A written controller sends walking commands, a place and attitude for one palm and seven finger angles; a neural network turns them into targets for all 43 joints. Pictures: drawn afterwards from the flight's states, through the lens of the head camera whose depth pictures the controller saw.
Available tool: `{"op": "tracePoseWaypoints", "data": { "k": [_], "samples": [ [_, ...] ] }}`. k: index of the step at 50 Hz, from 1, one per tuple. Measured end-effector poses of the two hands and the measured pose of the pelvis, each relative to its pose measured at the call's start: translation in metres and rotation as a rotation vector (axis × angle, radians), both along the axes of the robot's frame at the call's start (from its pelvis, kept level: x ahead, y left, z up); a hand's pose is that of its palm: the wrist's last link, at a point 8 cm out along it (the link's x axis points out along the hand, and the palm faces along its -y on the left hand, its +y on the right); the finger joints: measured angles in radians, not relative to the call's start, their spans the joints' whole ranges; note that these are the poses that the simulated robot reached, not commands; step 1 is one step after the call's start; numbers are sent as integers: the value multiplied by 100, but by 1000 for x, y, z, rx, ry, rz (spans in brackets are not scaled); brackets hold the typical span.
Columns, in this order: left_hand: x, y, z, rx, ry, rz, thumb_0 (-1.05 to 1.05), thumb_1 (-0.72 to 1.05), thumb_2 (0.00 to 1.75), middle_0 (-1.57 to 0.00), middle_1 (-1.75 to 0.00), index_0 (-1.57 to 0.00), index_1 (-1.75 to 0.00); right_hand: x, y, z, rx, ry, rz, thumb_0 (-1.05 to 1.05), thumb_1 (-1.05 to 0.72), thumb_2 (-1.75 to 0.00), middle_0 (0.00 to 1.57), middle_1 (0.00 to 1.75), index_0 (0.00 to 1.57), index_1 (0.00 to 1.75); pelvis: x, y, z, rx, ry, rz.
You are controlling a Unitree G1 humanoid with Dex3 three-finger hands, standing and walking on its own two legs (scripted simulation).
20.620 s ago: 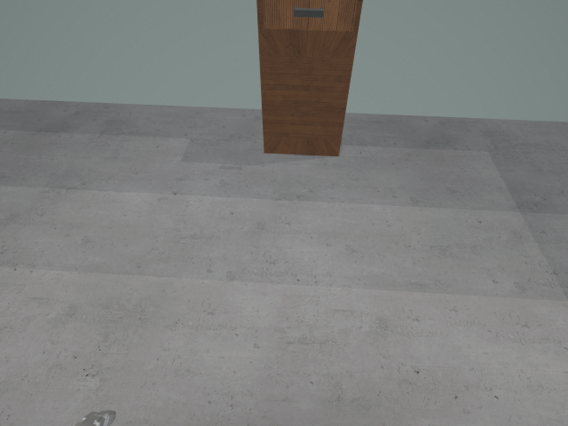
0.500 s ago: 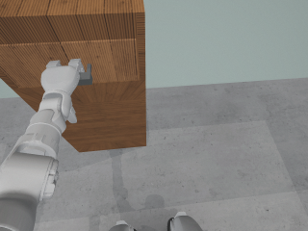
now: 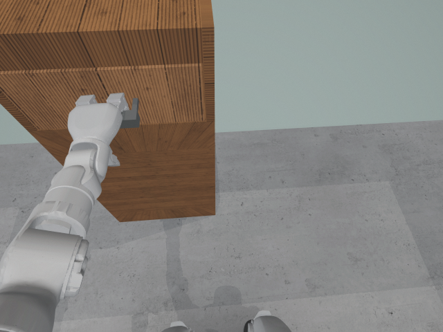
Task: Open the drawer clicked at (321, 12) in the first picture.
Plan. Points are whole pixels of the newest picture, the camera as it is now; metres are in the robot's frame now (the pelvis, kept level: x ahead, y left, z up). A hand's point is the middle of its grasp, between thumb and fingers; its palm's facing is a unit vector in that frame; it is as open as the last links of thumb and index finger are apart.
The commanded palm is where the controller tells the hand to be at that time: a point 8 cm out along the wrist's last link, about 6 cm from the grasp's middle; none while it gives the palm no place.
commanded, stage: close the thumb around the handle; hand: left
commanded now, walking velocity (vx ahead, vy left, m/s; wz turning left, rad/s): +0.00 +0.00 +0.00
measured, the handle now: (109, 112) +0.54 +0.20 +0.03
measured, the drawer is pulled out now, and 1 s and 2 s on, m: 0.00 0.05 0.18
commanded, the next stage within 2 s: pull the drawer open in 0.40 s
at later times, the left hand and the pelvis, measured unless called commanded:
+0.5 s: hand (107, 139) +0.48 +0.20 +0.01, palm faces -0.07 -0.02 -1.00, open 5.9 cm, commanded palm +0.47 +0.20 +0.06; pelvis +0.00 -0.01 +0.00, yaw +0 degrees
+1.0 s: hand (104, 162) +0.43 +0.20 +0.01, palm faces -0.03 -0.04 -1.00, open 5.9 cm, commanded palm +0.40 +0.20 +0.06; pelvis +0.01 +0.00 +0.01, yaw +0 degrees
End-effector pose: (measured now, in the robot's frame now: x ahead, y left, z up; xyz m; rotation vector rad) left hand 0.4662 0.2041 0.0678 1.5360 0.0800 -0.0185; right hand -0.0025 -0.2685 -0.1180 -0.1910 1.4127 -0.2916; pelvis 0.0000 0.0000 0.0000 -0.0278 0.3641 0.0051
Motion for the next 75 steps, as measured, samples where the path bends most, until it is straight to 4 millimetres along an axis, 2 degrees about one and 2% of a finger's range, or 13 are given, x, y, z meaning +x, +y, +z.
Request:
{"op": "tracePoseWaypoints", "data": {
  "k": [15, 29, 36, 41, 52, 57, 75],
  "samples": [
    [1, -1, 1, 5, 3, 2, 0, 65, 79, -37, -133, -40, -133, 5, -7, -1, -4, -10, 7, 0, -90, -90, 21, 30, 21, 30, 0, -6, 0, 7, 4, -1],
    [0, -1, 0, 9, 7, 4, 0, 67, 77, -34, -135, -39, -135, -2, -8, 0, -6, 1, -2, 0, -90, -90, 21, 30, 21, 30, 0, -7, 0, 7, 4, -2],
    [-13, 0, 0, -13, -5, -1, 0, 68, 76, -31, -135, -39, -135, 3, -4, 0, 14, -7, -16, 0, -90, -90, 21, 30, 21, 30, 5, -4, 4, 8, -11, -16],
    [-29, 0, -1, -20, -20, -8, 1, 68, 77, -30, -135, -39, -135, 17, 0, 0, 31, -31, -3, 0, -90, -90, 21, 30, 21, 30, 8, -3, 7, 9, -31, -16],
    [-59, -1, -2, -5, -35, -7, 0, 67, 80, -31, -135, -38, -135, 69, 4, 2, 44, -153, 64, 0, -90, -90, 21, 30, 21, 30, 6, -4, 11, 14, -75, 0],
    [-70, -1, -2, -3, -29, -1, 0, 67, 79, -32, -135, -39, -135, 86, 4, 5, 47, -208, 80, 0, -91, -90, 21, 30, 21, 30, 5, -6, 12, 16, -89, 2],
    [-118, -3, -2, -3, -39, 15, 1, 67, 80, -31, -135, -39, -135, 101, 2, 8, 59, -265, 112, 0, -91, -90, 21, 30, 20, 30, 1, -14, 16, 27, -144, 5]
  ]
}}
